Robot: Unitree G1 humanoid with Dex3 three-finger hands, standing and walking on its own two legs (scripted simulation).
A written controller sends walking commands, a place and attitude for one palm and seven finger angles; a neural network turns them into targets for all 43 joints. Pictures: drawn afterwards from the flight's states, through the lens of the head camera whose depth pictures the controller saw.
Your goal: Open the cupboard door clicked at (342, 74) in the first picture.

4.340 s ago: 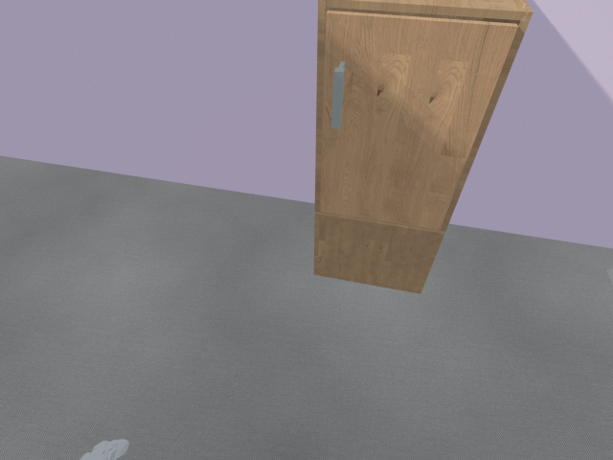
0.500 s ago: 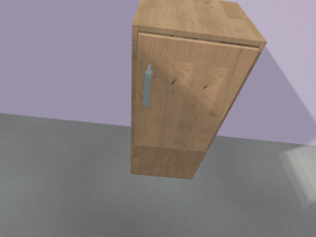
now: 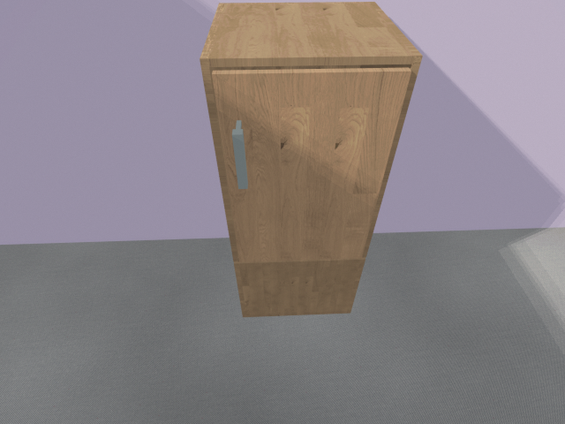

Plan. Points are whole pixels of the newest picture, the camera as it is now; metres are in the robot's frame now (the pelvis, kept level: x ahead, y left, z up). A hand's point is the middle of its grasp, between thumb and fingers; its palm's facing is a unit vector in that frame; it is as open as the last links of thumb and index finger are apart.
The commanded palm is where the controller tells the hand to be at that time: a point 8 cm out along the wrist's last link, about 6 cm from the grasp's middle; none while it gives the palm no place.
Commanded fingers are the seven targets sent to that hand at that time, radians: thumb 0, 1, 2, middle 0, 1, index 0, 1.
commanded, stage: come to a stop and stand still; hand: left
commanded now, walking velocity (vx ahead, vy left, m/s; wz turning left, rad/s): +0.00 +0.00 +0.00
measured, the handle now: (241, 155) +0.64 +0.12 +0.04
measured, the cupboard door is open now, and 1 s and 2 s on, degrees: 0 0 0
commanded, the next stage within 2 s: look again from close up in 0.36 s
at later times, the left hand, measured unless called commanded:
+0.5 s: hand out of the picture -0.06 +0.12 -0.18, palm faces +0.04 -0.99 -0.14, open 7.4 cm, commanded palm none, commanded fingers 0.00 0.90 0.90 -0.20 -0.30 -0.20 -0.30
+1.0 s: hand out of the picture +0.05 +0.20 -0.18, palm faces +0.04 -0.98 -0.20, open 7.4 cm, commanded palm none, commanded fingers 0.00 0.90 0.90 -0.20 -0.30 -0.20 -0.30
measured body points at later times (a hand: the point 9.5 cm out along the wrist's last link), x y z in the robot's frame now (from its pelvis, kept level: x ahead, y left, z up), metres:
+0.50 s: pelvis +0.00 -0.02 +0.00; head +0.01 -0.02 +0.45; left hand -0.06 +0.18 -0.16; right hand -0.03 -0.22 -0.17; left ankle +0.06 +0.08 -0.74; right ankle -0.04 -0.10 -0.74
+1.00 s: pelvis +0.00 +0.01 -0.01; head -0.02 +0.03 +0.44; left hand +0.05 +0.25 -0.16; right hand +0.08 -0.22 -0.15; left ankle +0.06 +0.08 -0.74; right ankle -0.04 -0.10 -0.74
